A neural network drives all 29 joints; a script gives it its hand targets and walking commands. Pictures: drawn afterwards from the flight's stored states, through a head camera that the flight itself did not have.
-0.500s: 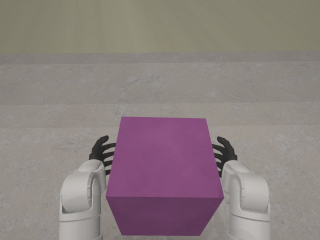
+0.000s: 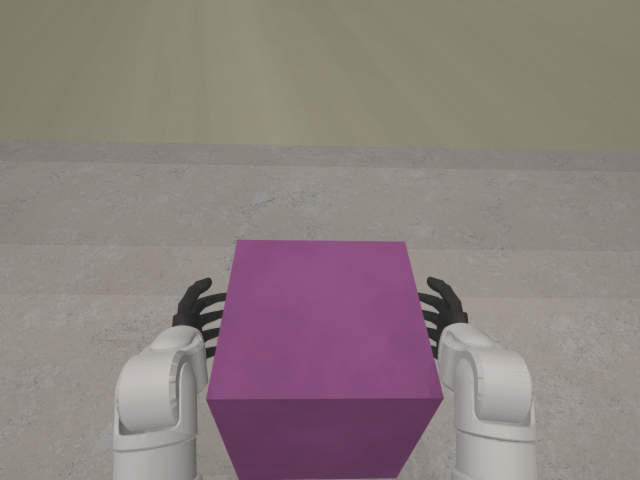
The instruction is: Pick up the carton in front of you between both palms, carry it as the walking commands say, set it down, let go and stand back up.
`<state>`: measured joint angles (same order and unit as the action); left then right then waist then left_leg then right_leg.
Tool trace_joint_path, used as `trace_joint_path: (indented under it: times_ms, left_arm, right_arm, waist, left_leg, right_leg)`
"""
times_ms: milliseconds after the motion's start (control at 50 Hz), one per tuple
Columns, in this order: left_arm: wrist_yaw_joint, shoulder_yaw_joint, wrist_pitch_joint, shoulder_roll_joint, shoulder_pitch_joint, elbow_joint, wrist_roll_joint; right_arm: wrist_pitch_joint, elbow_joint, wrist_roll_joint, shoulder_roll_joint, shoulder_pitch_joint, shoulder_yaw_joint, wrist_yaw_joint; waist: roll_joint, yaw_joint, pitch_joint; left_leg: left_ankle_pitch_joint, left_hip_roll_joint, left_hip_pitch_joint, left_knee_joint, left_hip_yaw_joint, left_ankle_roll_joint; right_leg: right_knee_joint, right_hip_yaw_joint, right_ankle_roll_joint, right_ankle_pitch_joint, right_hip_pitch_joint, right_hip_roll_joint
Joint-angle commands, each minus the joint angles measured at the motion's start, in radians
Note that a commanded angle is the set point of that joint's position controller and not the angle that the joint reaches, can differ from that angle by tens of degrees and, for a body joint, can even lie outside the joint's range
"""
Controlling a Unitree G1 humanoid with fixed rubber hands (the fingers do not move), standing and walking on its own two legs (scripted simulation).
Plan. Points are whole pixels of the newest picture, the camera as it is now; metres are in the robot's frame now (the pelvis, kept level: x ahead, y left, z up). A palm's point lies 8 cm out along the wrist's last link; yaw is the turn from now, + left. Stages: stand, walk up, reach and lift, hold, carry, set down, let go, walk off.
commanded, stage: carry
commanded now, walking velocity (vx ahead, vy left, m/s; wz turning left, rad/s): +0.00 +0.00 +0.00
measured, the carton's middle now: (320, 363) +0.27 +0.00 +0.02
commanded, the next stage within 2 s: hold in 1.26 s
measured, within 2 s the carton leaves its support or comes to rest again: neither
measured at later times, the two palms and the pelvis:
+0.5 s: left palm (179, 371) +0.23 +0.15 +0.08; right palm (453, 367) +0.23 -0.15 +0.08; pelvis -0.03 +0.00 +0.00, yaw +0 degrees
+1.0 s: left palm (188, 391) +0.23 +0.15 +0.04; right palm (446, 387) +0.23 -0.15 +0.04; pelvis -0.06 +0.00 +0.00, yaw +0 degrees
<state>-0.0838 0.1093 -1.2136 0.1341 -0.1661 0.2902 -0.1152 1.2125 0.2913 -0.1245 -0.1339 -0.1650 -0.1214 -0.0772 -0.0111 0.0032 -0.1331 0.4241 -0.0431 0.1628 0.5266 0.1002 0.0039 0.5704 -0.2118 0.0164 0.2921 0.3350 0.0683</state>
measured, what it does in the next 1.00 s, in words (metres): shifts its weight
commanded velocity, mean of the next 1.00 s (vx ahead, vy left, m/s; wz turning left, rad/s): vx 0.00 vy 0.00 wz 0.00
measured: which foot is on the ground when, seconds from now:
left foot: down 0.00-1.00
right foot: down 0.00-1.00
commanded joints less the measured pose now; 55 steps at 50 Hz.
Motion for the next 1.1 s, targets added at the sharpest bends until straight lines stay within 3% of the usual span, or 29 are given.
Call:
trace_joint_path:
  times_ms: [0,240,400,700,940,1080]
  left_arm:
    - [0.252,-0.714,0.005,0.911,-0.468,0.074,0.406]
    - [0.254,-0.706,-0.004,0.897,-0.454,0.059,0.393]
    - [0.261,-0.715,0.027,0.901,-0.453,-0.015,0.368]
    - [0.262,-0.626,0.250,0.824,-0.419,-0.142,0.246]
    - [0.272,-0.426,0.511,0.825,-0.512,-0.416,0.089]
    - [0.287,-0.430,0.583,0.896,-0.549,-0.466,0.082]
  right_arm:
    - [0.001,0.082,0.417,-0.897,-0.465,0.718,0.253]
    - [0.011,0.076,0.413,-0.883,-0.461,0.719,0.256]
    - [-0.022,-0.005,0.382,-0.890,-0.458,0.724,0.262]
    - [-0.246,-0.147,0.249,-0.825,-0.419,0.634,0.255]
    - [-0.505,-0.423,0.087,-0.827,-0.510,0.435,0.264]
    - [-0.579,-0.471,0.083,-0.895,-0.546,0.443,0.279]
  waist:
    - [-0.020,-0.005,-0.249]
    - [-0.001,-0.004,-0.206]
    - [0.002,-0.002,-0.159]
    - [0.009,-0.001,-0.164]
    - [0.012,0.000,-0.168]
    - [0.012,-0.001,-0.213]
  left_leg:
    - [-0.749,-0.127,-0.021,-0.015,-0.068,-0.015]
    - [-0.560,-0.114,0.019,-0.054,-0.073,-0.027]
    - [-0.417,-0.109,0.057,-0.094,-0.084,-0.034]
    - [-0.287,-0.102,0.085,-0.115,-0.091,-0.039]
    - [-0.227,-0.100,0.107,-0.121,-0.096,-0.041]
    - [-0.268,-0.099,0.083,-0.103,-0.093,-0.038]
  right_leg:
    - [0.014,0.095,0.007,-0.518,-0.202,0.097]
    - [-0.029,0.108,0.007,-0.453,-0.198,0.110]
    - [-0.074,0.117,0.004,-0.344,-0.176,0.111]
    - [-0.112,0.128,0.004,-0.272,-0.172,0.114]
    - [-0.125,0.138,0.007,-0.241,-0.170,0.117]
    - [-0.113,0.135,0.010,-0.289,-0.186,0.118]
